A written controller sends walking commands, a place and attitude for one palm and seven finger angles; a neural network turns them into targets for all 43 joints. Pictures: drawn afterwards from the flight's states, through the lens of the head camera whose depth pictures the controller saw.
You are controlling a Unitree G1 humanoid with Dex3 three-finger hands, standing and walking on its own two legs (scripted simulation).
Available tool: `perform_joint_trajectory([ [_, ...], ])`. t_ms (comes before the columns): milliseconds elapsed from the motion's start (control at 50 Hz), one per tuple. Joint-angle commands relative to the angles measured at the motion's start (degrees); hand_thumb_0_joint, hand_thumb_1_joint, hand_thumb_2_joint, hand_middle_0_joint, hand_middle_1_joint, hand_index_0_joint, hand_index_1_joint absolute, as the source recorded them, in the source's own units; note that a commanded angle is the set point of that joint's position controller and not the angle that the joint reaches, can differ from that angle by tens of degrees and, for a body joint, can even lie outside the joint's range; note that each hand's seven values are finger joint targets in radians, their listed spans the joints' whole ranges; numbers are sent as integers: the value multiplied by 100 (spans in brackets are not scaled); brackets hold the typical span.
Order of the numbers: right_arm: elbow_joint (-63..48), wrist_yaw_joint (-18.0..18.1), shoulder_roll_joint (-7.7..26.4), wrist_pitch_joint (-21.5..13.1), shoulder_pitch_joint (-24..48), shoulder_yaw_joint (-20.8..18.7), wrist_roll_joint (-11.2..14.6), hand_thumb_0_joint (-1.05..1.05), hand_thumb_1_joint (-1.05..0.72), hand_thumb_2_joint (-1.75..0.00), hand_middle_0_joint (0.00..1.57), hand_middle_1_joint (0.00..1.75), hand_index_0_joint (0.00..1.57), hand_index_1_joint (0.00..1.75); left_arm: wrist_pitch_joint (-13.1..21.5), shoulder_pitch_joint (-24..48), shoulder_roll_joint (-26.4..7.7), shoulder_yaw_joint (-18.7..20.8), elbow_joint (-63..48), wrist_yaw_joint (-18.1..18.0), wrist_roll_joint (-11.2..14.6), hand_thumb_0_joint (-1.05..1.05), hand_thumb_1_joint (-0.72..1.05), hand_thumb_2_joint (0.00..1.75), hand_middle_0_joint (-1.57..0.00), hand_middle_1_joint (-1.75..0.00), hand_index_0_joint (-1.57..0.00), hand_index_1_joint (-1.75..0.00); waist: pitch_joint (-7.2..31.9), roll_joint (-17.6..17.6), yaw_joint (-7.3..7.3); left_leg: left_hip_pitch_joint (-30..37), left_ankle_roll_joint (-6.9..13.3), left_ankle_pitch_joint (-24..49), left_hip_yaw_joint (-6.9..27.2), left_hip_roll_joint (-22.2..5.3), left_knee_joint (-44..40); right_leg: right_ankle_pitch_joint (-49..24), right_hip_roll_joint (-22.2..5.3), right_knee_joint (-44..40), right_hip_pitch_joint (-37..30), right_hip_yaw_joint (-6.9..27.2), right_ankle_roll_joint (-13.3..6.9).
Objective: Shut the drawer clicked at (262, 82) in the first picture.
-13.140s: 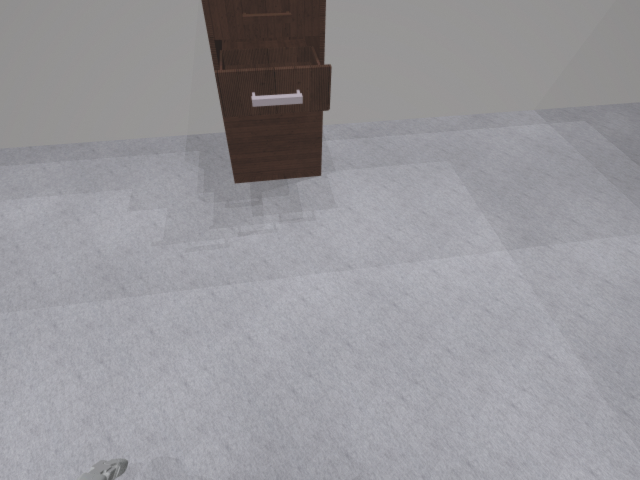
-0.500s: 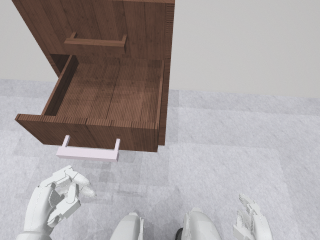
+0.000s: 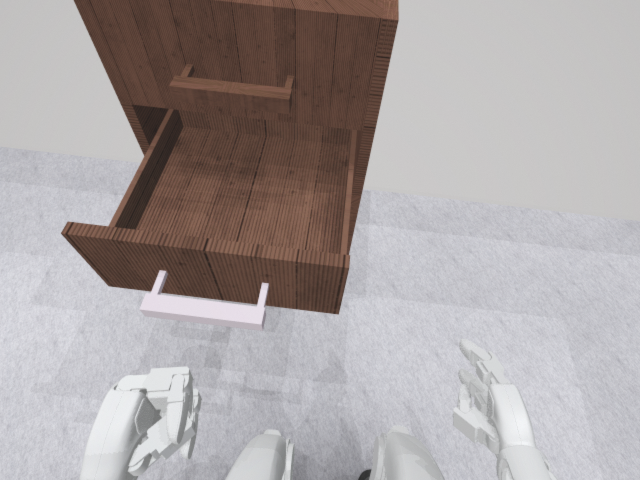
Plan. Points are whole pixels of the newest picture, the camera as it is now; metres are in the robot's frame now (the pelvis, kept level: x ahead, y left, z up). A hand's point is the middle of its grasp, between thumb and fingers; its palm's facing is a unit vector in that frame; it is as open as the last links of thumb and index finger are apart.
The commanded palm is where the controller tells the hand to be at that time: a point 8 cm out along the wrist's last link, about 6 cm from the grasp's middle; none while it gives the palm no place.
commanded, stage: raise the hand and make a fist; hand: left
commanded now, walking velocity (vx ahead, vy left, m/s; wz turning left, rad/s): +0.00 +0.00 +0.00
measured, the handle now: (208, 297) +0.36 +0.19 -0.06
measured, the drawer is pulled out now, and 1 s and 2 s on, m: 0.27 0.27 0.27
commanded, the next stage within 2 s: bring the fist close to the handle in 0.50 s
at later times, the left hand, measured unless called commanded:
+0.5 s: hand (184, 427) +0.18 +0.15 +0.04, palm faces -0.02 -1.00 -0.04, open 3.2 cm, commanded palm +0.14 +0.21 +0.04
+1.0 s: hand (208, 407) +0.20 +0.14 +0.00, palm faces -0.07 -1.00 -0.06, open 3.2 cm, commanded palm +0.18 +0.20 +0.00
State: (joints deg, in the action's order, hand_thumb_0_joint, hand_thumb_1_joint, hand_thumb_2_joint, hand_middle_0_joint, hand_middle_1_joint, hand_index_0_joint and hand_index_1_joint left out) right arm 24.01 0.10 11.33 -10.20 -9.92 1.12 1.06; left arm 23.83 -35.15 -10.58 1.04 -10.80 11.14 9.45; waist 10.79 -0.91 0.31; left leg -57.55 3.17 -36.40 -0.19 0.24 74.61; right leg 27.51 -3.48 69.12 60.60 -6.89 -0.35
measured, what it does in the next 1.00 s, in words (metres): stands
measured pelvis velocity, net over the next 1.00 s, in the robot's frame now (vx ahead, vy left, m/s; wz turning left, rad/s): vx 0.00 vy -0.02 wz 0.00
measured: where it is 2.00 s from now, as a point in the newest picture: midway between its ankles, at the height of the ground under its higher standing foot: outside the picture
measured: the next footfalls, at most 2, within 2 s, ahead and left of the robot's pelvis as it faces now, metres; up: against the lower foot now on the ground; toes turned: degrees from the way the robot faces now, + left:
none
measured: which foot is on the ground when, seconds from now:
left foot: down 0.00-1.00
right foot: down 0.00-1.00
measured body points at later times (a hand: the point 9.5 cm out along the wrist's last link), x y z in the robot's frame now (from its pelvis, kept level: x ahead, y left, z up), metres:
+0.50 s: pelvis +0.00 -0.01 -0.01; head +0.09 +0.01 +0.43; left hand +0.17 +0.21 +0.04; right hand +0.21 -0.24 -0.07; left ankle -0.01 +0.08 -0.63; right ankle +0.05 -0.13 -0.63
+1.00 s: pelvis +0.00 -0.02 -0.03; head +0.10 -0.01 +0.41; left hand +0.20 +0.20 +0.01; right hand +0.20 -0.26 -0.10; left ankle -0.01 +0.08 -0.63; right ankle +0.05 -0.13 -0.63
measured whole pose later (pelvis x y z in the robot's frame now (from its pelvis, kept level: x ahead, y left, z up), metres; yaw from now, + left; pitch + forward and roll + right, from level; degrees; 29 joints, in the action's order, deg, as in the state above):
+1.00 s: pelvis +0.00 -0.02 -0.03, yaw +0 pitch +24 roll -3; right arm 27.6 1.1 12.8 -9.6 -9.8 -0.4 1.1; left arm 28.5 -28.3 -13.1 6.2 -4.0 13.6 12.2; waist 11.5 -0.6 -1.4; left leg -66.6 1.0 -38.8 1.1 -1.0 81.8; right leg 30.1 -2.6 76.8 70.2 -8.0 -2.7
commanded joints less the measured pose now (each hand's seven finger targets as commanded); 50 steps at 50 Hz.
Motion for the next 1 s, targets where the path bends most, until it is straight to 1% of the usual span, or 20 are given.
perform_joint_trajectory([
  [0, -910, 112, 838, -248, 127, -455, -12, 0, -90, -90, 20, 30, 20, 30, 462, -362, -415, 284, -1348, 14, 95, 0, 90, 90, -140, -160, -140, -160, 1158, -170, 0, 588, -373, 1922, 515, -30, -1346, -508, 315, -516, -1093, 133, -198],
  [20, -909, 110, 822, -234, 99, -456, -11, 0, -90, -90, 20, 30, 20, 30, 514, -380, -480, 399, -1448, -22, 122, 0, 90, 90, -140, -160, -140, -160, 1270, -158, 45, 631, -408, 2138, 533, -41, -1327, -624, 323, -444, -1138, 123, -205],
  [60, -888, 99, 761, -215, 89, -462, -26, 0, -90, -90, 20, 30, 20, 30, 598, -558, -507, 521, -1609, -104, 175, 0, 90, 90, -140, -160, -140, -160, 1470, -370, 156, 788, -466, 2614, 517, -48, -1297, -840, 323, -362, -1217, 124, -218],
  [100, -866, 54, 740, -215, 87, -472, -22, 0, -90, -90, 20, 30, 20, 30, 652, -696, -356, 357, -1680, -107, 189, 0, 90, 90, -140, -160, -140, -160, 1508, -451, 128, 876, -477, 2923, 511, -65, -1211, -988, 315, -348, -1179, 126, -207],
  [160, -817, 42, 785, -206, 87, -494, -4, 0, -90, -90, 20, 30, 20, 30, 612, -726, -280, 213, -1506, -20, 161, 0, 90, 90, -140, -160, -140, -160, 1362, -279, -26, 711, -414, 2802, 512, -73, -1113, -995, 324, -395, -1105, 127, -177],
  [200, -845, 44, 838, -209, 143, -493, 19, 0, -90, -90, 20, 30, 20, 30, 554, -670, -251, 88, -1416, 99, 139, 0, 90, 90, -140, -160, -140, -160, 1182, -126, -113, 497, -366, 2322, 511, -58, -1102, -769, 324, -446, -1025, 136, -170],
  [220, -839, 58, 851, -208, 151, -502, 36, 0, -90, -90, 20, 30, 20, 30, 524, -608, -347, 166, -1367, 139, 143, 0, 90, 90, -140, -160, -140, -160, 1132, -44, -130, 380, -346, 2088, 509, -38, -1113, -662, 321, -479, -1045, 154, -176],
  [280, -896, 105, 841, -198, 193, -521, 62, 0, -90, -90, 20, 30, 20, 30, 453, -761, -461, 369, -1378, 182, 194, 0, 90, 90, -140, -160, -140, -160, 1232, 10, -42, 297, -310, 1947, 457, -5, -1118, -643, 308, -496, -1192, 211, -184],
  [300, -905, 112, 831, -183, 178, -529, 65, 0, -90, -90, 20, 30, 20, 30, 447, -822, -573, 522, -1435, 157, 211, 0, 90, 90, -140, -160, -140, -160, 1337, -73, 26, 322, -317, 2007, 443, -5, -1138, -658, 304, -489, -1260, 225, -192],
  [360, -905, 108, 760, -171, 130, -525, 51, 0, -90, -90, 20, 30, 20, 30, 468, -887, -548, 624, -1633, 24, 306, 0, 90, 90, -140, -160, -140, -160, 1540, -264, 113, 473, -353, 2337, 425, 2, -1146, -890, 311, -451, -1394, 221, -203],
  [400, -871, 110, 726, -169, 124, -545, 60, 0, -90, -90, 20, 30, 20, 30, 539, -974, -514, 675, -1558, -36, 355, 0, 90, 90, -140, -160, -140, -160, 1440, -109, 87, 396, -329, 2246, 383, 5, -1111, -913, 320, -524, -1447, 252, -194],
  [500, -840, 104, 782, -200, 159, -508, 51, 0, -90, -90, 20, 30, 20, 30, 650, -820, -372, 361, -1360, 5, 265, 0, 90, 90, -140, -160, -140, -160, 1078, -188, -88, 235, -267, 1769, 382, 2, -1080, -502, 314, -622, -1156, 272, -184],
  [560, -828, 139, 842, -215, 154, -488, 53, 0, -90, -90, 20, 30, 20, 30, 616, -558, -462, 341, -1198, 89, 227, 0, 90, 90, -140, -160, -140, -160, 956, -22, -201, 76, -223, 1425, 393, 2, -1042, -211, 302, -714, -1076, 337, -168],
  [600, -812, 182, 861, -215, 134, -485, 52, 0, -90, -90, 20, 30, 20, 30, 603, -393, -609, 529, -1054, 104, 236, 0, 90, 90, -140, -160, -140, -160, 907, 68, -192, -82, -221, 1233, 392, 11, -1005, 4, 291, -740, -1060, 397, -170],
  [720, -741, 202, 836, -257, 149, -472, 17, 0, -90, -90, 20, 30, 20, 30, 773, -43, -590, 712, -823, 21, 312, 0, 90, 90, -140, -160, -140, -160, 1230, -28, -104, -259, -220, 1342, 315, 38, -752, -123, 271, -541, -1029, 491, -176],
  [780, -660, 186, 838, -263, 160, -482, 14, 0, -90, -90, 20, 30, 20, 30, 843, 44, -711, 843, -716, 54, 339, 0, 90, 90, -140, -160, -140, -160, 1387, -142, -76, -293, -226, 1483, 294, 27, -669, -290, 266, -464, -1080, 544, -188],
  [800, -656, 179, 847, -273, 166, -474, 4, 0, -90, -90, 20, 30, 20, 30, 863, 43, -649, 762, -753, 84, 347, 0, 90, 90, -140, -160, -140, -160, 1485, -221, -70, -253, -221, 1578, 292, 28, -653, -418, 263, -412, -1083, 536, -190],
  [880, -555, 158, 875, -259, 181, -473, 11, 0, -90, -90, 20, 30, 20, 30, 843, 374, -684, 732, -542, 199, 362, 0, 90, 90, -140, -160, -140, -160, 1449, -158, -181, -457, -198, 1549, 297, 20, -505, -424, 253, -369, -996, 596, -174],
  [940, -483, 174, 891, -247, 222, -480, 6, 0, -90, -90, 20, 30, 20, 30, 813, 495, -773, 907, -254, 239, 394, 0, 90, 90, -140, -160, -140, -160, 1464, 45, -190, -686, -179, 1523, 300, 17, -364, -393, 262, -304, -977, 656, -178],
  [980, -477, 161, 904, -258, 215, -492, 11, 0, -90, -90, 20, 30, 20, 30, 849, 528, -751, 965, -220, 271, 440, 0, 90, 90, -140, -160, -140, -160, 1597, -39, -138, -690, -194, 1591, 282, 30, -335, -488, 240, -215, -989, 657, -180],
])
